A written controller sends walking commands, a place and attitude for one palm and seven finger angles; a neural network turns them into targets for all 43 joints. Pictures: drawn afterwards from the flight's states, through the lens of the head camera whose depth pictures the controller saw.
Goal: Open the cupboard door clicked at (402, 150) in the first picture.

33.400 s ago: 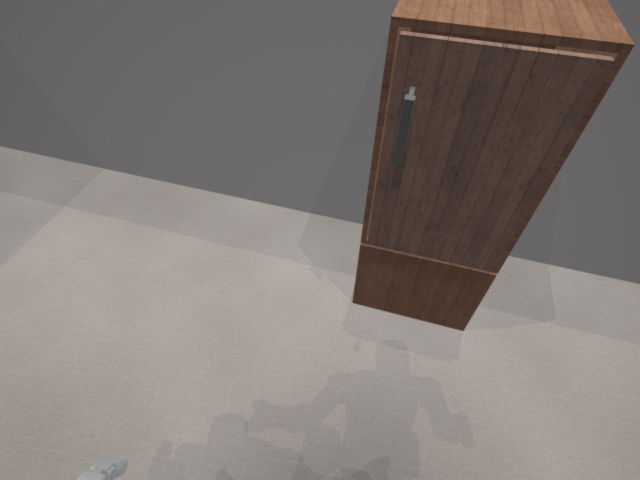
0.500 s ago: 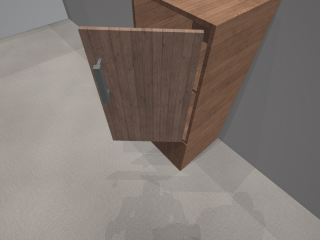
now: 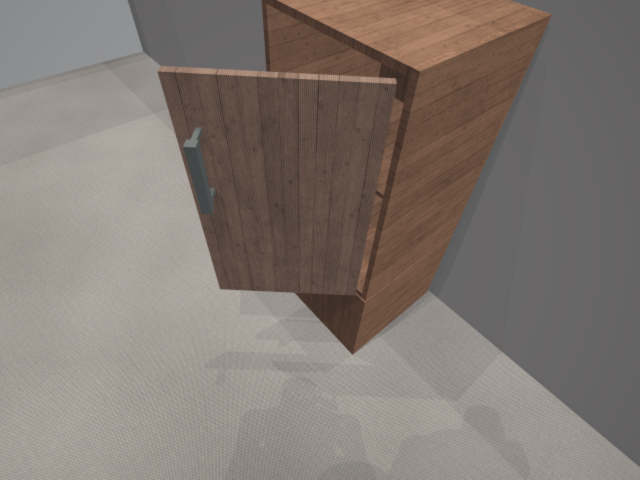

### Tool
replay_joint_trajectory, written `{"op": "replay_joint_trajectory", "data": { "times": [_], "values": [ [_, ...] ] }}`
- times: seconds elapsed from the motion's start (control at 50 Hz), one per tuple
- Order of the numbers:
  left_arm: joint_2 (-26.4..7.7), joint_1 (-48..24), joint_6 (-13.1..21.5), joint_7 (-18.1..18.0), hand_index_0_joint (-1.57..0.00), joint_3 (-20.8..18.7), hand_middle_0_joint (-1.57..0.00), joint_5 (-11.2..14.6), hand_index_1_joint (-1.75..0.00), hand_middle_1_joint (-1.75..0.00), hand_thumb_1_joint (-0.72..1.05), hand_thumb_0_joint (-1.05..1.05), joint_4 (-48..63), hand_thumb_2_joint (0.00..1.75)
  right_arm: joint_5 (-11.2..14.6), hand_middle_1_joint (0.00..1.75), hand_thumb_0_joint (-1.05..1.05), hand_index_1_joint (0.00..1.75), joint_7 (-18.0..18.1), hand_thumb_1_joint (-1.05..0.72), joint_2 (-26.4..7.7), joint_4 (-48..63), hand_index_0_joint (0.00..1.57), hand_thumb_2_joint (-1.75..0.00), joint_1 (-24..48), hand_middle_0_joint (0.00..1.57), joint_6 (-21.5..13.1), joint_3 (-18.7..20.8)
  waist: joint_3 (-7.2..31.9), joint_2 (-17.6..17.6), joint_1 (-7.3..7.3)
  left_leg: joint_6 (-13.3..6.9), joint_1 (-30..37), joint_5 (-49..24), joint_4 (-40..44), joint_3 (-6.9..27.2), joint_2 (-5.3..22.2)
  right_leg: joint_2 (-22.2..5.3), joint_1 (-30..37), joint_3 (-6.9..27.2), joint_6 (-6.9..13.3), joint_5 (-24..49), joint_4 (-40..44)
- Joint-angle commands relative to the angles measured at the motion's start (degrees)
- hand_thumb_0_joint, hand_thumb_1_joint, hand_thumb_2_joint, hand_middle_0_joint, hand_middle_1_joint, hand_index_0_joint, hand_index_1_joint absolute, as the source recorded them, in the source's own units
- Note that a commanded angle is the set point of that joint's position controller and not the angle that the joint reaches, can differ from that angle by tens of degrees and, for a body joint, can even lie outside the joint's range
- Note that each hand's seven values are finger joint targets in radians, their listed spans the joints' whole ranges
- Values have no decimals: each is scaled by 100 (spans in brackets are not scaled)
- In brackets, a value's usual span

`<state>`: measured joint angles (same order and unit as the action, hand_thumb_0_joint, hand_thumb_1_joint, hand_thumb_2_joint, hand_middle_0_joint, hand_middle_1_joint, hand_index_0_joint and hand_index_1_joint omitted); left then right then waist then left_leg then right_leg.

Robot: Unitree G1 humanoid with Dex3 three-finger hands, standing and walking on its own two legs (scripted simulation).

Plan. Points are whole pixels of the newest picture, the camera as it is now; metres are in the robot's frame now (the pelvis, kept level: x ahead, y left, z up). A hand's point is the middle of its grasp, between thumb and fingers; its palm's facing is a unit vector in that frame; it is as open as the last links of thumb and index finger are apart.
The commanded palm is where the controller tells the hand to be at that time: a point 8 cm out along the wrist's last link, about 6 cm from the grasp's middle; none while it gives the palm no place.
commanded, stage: look again from close up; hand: left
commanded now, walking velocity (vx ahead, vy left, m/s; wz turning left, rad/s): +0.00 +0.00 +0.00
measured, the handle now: (202, 172) +0.59 +0.24 +0.02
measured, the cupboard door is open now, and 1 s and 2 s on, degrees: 48 48 48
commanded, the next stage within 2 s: shuffle to correct the standing spot in 0.54 s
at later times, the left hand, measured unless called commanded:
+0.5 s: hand out of the picture +0.03 +0.21 -0.18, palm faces -0.01 -0.97 -0.25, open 7.4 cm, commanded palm none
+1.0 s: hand out of the picture +0.01 +0.21 -0.20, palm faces +0.00 -0.98 -0.19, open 7.4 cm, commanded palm none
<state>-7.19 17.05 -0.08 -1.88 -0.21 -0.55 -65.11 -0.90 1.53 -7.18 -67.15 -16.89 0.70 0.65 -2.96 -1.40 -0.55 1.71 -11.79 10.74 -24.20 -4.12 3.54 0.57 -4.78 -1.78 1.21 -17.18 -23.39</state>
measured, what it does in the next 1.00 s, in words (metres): shifts its weight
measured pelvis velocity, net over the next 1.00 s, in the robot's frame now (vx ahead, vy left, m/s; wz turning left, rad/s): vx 0.04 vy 0.03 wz -0.04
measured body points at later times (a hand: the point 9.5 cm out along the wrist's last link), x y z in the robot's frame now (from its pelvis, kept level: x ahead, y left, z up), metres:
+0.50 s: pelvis +0.00 +0.02 -0.01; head +0.01 +0.02 +0.44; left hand +0.03 +0.27 -0.16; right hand +0.03 -0.21 -0.17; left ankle +0.02 +0.14 -0.74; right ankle -0.05 -0.10 -0.74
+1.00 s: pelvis +0.04 +0.03 -0.02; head +0.06 +0.04 +0.43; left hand +0.01 +0.26 -0.18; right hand +0.05 -0.20 -0.17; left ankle +0.02 +0.14 -0.74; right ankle -0.04 -0.09 -0.73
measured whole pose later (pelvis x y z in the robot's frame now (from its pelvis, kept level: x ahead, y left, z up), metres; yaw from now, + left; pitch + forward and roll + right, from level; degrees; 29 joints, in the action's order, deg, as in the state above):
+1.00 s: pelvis +0.04 +0.03 -0.02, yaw -2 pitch +0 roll +1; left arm -10.0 20.4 -0.1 -1.3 -1.0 -1.6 -63.4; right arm -1.3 1.0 -9.4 -61.9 -16.1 -2.0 -0.2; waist -2.5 -2.3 0.9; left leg -1.3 -14.2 21.5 -36.0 -6.8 1.3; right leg -2.6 -11.7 -0.9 0.4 -28.3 -41.9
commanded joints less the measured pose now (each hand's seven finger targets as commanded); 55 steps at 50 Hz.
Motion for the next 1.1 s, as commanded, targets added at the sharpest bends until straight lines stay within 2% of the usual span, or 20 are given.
{"op": "replay_joint_trajectory", "data": {
  "times": [0.0, 0.02, 0.04, 0.08, 0.12, 0.16, 0.28, 0.62, 0.72, 0.78, 0.86, 0.9, 0.92, 0.94, 0.96, 1.0, 1.02, 1.04, 1.06, 1.08],
  "values": [
    [-645, 792, 300, -259, -20, -52, -20, -120, -30, -30, 90, 0, 70, 90, 58, 30, 0, 30, -4, -90, -679, 644, 20, -90, 421, 20, -245, 64, -292, 483, 234, -69, -97, -1029, -1151, 120, 263, -1012, -910, 957, -101, 3716, 521],
    [-941, 461, 341, -220, -20, -97, -20, -63, -30, -30, 90, 0, 371, 90, 32, 30, 0, 30, -45, -90, -338, 781, 20, -90, -40, 20, -182, 41, 29, 508, -195, -158, -205, 360, -899, 244, 103, -1172, -703, 913, 172, 3079, 301],
    [-861, 225, 340, -183, -20, -77, -20, -54, -30, -30, 90, 0, 462, 90, 26, 30, 0, 30, -51, -90, -378, 741, 20, -90, -284, 20, -164, 52, 228, 327, -241, -175, -150, 356, -718, 259, 120, -951, -767, 758, 276, 1907, 170],
    [-699, 271, 337, -150, -20, -81, -20, -47, -30, -30, 90, 0, 560, 90, -10, 30, 0, 30, -53, -90, -537, 787, 20, -90, -402, 20, -246, 45, 493, 659, -134, -284, 23, -767, -565, 382, 250, -616, -645, 453, 241, 1642, -237],
    [-626, 412, 271, -137, -20, -72, -20, -39, -30, -30, 90, 0, 528, 90, 2, 30, 0, 30, -17, -90, -641, 864, 20, -90, -330, 20, -256, 49, 413, 448, -55, -365, 9, -1164, -571, 469, 343, -494, -705, 379, 187, 1244, -334],
    [-587, 396, 217, -122, -20, -45, -20, -35, -30, -30, 90, 0, 563, 90, 7, 30, 0, 30, -9, -90, -692, 937, 20, -90, -259, 20, -226, 53, 110, -38, -29, -384, -173, -708, -424, 502, 315, -474, -871, 425, 159, 836, -232],
    [-730, 290, 147, -82, -20, -55, -20, -41, -30, -30, 90, 0, 654, 90, -11, 30, 0, 30, -22, -90, -750, 934, 20, -90, -89, 20, -214, 33, -218, 111, 40, -405, -266, -315, -96, 517, 255, -485, -1012, 409, 95, 379, -166],
    [-1050, 214, 133, -28, -20, -68, -20, -40, -30, -30, 90, 0, 635, 90, 12, 30, 0, 30, -22, -90, -981, 807, 20, -90, 220, 20, -237, 44, 139, 111, 78, -375, 141, -644, -50, 393, 284, -604, -878, 503, 42, 944, -39],
    [-1049, 357, 86, 42, -20, -121, -20, -84, -30, -30, 90, 0, 582, 90, -25, 30, 0, 30, -98, -90, -893, 815, 20, -90, 184, 20, -170, 53, -308, 0, 110, -383, -399, 1149, -231, 259, 78, -635, -1099, 766, 239, -1104, 196],
    [-1095, 477, 95, 64, -20, -184, -20, -94, -30, -30, 90, 0, 572, 90, -32, 30, 0, 30, -116, -90, -806, 871, 20, -90, 139, 20, -184, 60, -464, -280, 108, -370, -629, 1217, -562, 86, -63, -779, -1099, 955, 380, -1307, 314],
    [-1097, 669, 152, 66, -20, -253, -20, -83, -30, -30, 90, 0, 475, 90, -17, 30, 0, 30, -98, -90, -797, 866, 20, -90, 26, 20, -310, 43, -186, -216, 92, -415, -413, 188, -827, -50, -60, -832, -759, 775, 407, 279, -189],
    [-908, 562, 155, 62, -20, -230, -20, -94, -30, -30, 90, 0, 512, 90, -18, 30, 0, 30, -48, -90, -983, 686, 20, -90, -397, 20, -354, 72, 85, 579, -77, -648, 511, -1084, -474, 469, 365, -435, -1229, 83, 216, 783, -1196],
    [-752, 447, 165, 45, -20, -186, -20, -90, -30, -30, 90, 0, 557, 90, -28, 30, 0, 30, 10, -90, -1151, 557, 20, -90, -744, 20, -353, 105, 235, 1124, -173, -958, 1040, -2251, -279, 1045, 838, -149, -1698, -303, 65, 352, -1947],
    [-599, 288, 171, 9, -20, -125, -20, -65, -30, -30, 90, 0, 622, 90, -26, 30, 0, 30, 61, -90, -1180, 484, 20, -90, -920, 20, -341, 113, 175, 1493, -188, -1286, 1264, -3493, -42, 1468, 1273, -64, -2180, -330, -3, -1123, -2437],
    [-555, 131, 152, -20, -20, -117, -20, -38, -30, -30, 90, 0, 651, 90, -22, 30, 0, 30, 90, -90, -1084, 481, 20, -90, -860, 20, -321, 78, 107, 1251, -149, -1433, 1119, -4098, 6, 1476, 1438, -228, -2243, -155, 13, -1784, -2518],
    [-477, 291, 140, -31, -20, -135, -20, -12, -30, -30, 90, 0, 570, 90, -9, 30, 0, 30, 116, -90, -948, 598, 20, -90, -284, 20, -292, 39, -32, 867, 147, -1177, 471, -4235, -240, 893, 1137, -419, -1407, -63, -1, -915, -1300],
    [-592, 690, 161, -28, -20, -157, -20, -14, -30, -30, 90, 0, 417, 90, 26, 30, 0, 30, 125, -90, -1004, 680, 20, -90, 23, 20, -284, 39, 203, 648, 344, -868, 266, -3594, -519, 591, 839, -436, -746, -16, -30, 534, -423],
    [-854, 811, 212, -44, -20, -181, -20, -35, -30, -30, 90, 0, 348, 90, 72, 30, 0, 30, 111, -90, -939, 752, 20, -90, 136, 20, -287, 66, 345, 112, 276, -533, -28, -2409, -644, 325, 506, -721, -366, 427, 58, 2200, -293],
    [-945, 733, 223, -52, -20, -160, -20, -16, -30, -30, 90, 0, 366, 90, 86, 30, 0, 30, 89, -90, -788, 784, 20, -90, 42, 20, -280, 54, 483, -86, 155, -345, -146, -1232, -443, 210, 312, -1120, -234, 637, 221, 3149, -416],
    [-972, 622, 214, -52, -20, -149, -20, -13, -30, -30, 90, 0, 414, 90, 69, 30, 0, 30, 86, -90, -695, 731, 20, -90, 77, 20, -241, 54, 389, -273, 138, -283, -134, -867, -395, 160, 206, -1173, -252, 598, 258, 3747, -501]
  ]
}}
